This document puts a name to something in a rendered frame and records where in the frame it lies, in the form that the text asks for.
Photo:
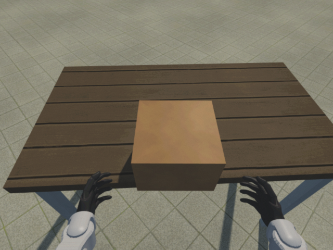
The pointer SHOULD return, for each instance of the robot left hand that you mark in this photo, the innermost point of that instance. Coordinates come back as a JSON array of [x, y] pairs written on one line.
[[89, 199]]

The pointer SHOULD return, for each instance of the carton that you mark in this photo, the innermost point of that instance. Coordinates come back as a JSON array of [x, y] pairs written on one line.
[[177, 146]]

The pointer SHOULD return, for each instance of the robot right hand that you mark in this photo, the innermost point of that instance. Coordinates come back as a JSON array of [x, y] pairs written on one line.
[[266, 200]]

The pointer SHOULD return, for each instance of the table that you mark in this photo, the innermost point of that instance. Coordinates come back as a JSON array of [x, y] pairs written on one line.
[[268, 124]]

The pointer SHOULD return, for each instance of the right robot forearm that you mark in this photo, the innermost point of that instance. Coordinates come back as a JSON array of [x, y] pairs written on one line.
[[282, 235]]

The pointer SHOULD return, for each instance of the left robot forearm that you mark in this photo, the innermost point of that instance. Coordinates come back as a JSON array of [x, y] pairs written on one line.
[[79, 234]]

